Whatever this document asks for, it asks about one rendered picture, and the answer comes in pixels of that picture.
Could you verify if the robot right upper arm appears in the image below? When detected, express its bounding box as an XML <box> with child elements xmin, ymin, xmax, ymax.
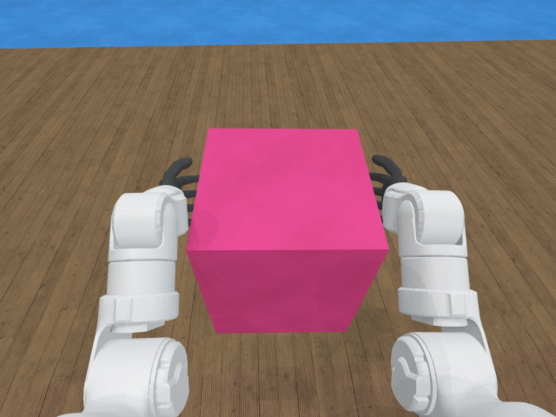
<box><xmin>391</xmin><ymin>332</ymin><xmax>556</xmax><ymax>417</ymax></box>

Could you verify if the left robot hand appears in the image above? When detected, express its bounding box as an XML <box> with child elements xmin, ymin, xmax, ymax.
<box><xmin>159</xmin><ymin>157</ymin><xmax>200</xmax><ymax>226</ymax></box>

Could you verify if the robot left forearm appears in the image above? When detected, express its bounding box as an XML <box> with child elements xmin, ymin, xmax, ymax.
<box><xmin>83</xmin><ymin>185</ymin><xmax>189</xmax><ymax>406</ymax></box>

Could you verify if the right robot hand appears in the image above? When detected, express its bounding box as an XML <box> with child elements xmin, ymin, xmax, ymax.
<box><xmin>369</xmin><ymin>155</ymin><xmax>407</xmax><ymax>224</ymax></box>

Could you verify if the carton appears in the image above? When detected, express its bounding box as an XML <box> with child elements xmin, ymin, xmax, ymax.
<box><xmin>186</xmin><ymin>129</ymin><xmax>389</xmax><ymax>334</ymax></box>

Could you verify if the robot left upper arm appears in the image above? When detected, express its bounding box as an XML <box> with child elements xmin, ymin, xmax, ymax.
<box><xmin>57</xmin><ymin>337</ymin><xmax>189</xmax><ymax>417</ymax></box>

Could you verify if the robot right forearm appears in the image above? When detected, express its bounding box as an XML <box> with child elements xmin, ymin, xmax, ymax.
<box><xmin>382</xmin><ymin>182</ymin><xmax>498</xmax><ymax>393</ymax></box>

